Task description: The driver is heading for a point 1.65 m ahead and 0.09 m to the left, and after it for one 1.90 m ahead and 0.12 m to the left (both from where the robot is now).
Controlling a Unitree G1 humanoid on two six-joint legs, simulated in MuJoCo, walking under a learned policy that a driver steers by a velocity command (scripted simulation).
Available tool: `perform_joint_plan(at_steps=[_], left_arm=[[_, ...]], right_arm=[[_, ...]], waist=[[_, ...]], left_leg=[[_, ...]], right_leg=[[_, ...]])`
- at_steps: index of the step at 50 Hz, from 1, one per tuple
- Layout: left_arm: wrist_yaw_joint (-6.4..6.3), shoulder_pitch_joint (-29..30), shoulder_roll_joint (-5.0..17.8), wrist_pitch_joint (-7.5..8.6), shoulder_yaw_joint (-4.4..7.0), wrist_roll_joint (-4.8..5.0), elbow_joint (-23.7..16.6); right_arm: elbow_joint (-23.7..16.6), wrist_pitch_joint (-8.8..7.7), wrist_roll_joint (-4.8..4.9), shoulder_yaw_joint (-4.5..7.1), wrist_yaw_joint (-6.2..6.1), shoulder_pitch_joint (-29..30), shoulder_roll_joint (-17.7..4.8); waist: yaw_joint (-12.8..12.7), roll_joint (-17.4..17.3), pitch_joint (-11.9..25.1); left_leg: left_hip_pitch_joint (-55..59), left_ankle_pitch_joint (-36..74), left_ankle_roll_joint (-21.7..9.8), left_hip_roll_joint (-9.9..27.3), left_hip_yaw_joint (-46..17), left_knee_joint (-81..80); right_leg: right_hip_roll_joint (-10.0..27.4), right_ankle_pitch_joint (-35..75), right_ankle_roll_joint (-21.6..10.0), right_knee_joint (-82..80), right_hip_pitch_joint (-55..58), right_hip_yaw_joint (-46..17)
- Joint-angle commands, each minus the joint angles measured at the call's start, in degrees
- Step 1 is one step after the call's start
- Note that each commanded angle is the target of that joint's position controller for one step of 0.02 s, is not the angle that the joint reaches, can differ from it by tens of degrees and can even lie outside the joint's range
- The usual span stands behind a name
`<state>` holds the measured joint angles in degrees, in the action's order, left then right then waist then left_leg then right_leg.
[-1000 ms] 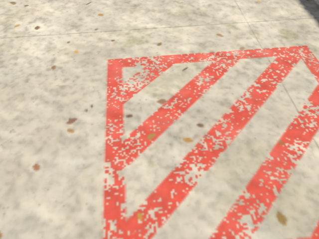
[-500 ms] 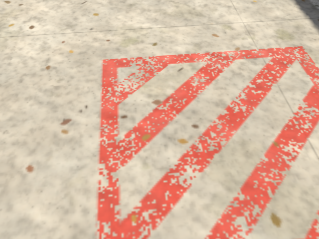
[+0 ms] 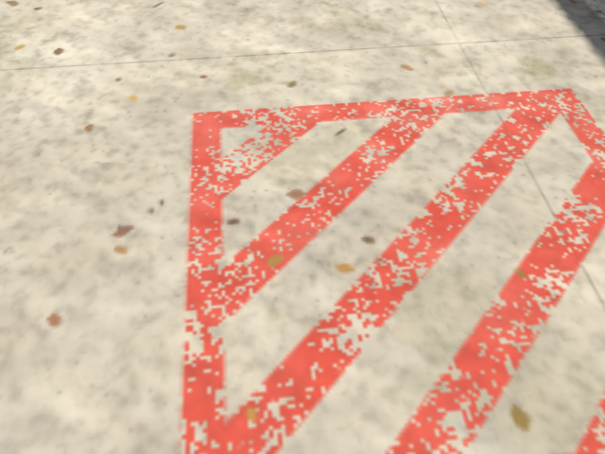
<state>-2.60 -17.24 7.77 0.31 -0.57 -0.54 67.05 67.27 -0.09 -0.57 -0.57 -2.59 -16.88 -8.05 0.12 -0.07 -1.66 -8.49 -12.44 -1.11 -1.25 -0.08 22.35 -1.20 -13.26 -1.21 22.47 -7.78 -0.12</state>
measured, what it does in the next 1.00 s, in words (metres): stands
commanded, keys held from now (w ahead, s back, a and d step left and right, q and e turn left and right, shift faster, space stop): no key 0.76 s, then w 0.24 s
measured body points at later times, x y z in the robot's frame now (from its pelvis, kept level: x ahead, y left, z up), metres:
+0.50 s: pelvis +0.00 +0.00 +0.00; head +0.01 +0.00 +0.45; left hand -0.03 +0.21 -0.16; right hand -0.03 -0.21 -0.16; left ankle +0.00 +0.11 -0.74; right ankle -0.01 -0.11 -0.74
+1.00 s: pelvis +0.03 +0.01 -0.01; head +0.03 +0.02 +0.44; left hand -0.04 +0.22 -0.17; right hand +0.01 -0.21 -0.16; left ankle +0.00 +0.10 -0.73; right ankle -0.01 -0.11 -0.74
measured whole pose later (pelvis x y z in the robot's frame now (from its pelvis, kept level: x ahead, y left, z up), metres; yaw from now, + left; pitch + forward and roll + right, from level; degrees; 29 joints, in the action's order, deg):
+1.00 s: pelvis +0.03 +0.01 -0.01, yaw +1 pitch +0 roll -1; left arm -1.8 -24.6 8.4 0.8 2.0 -1.1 65.2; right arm 63.7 -1.5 -1.9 0.6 -0.8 -21.4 -7.8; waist -1.2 0.5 1.1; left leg -14.4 -24.4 -4.2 -1.1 1.8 37.1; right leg -1.8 -19.0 -3.2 27.3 -8.4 -1.0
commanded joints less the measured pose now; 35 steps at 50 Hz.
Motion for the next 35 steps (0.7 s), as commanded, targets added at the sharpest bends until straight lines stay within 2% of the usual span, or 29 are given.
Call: perform_joint_plan(at_steps=[1, 35], left_arm=[[-0.13, -4.30, 4.10, 0.19, 0.53, 0.00, -0.28], [-0.16, -6.83, 2.75, 0.52, 0.57, 0.03, -0.58]], right_arm=[[-0.23, -0.19, 0.00, 0.52, -0.12, -4.17, -4.03], [-0.32, -0.49, 0.04, 0.60, -0.15, -6.71, -2.55]], waist=[[-0.01, 0.10, -3.18], [-0.03, 0.06, -3.64]], left_leg=[[-1.58, 5.40, -1.36, 5.63, -5.28, -3.83], [-1.87, 5.95, -1.32, 5.74, -5.08, -3.21]], right_leg=[[5.73, 5.72, -1.50, -4.17, -2.73, -5.30], [5.68, 6.33, -1.60, -3.74, -3.01, -5.29]])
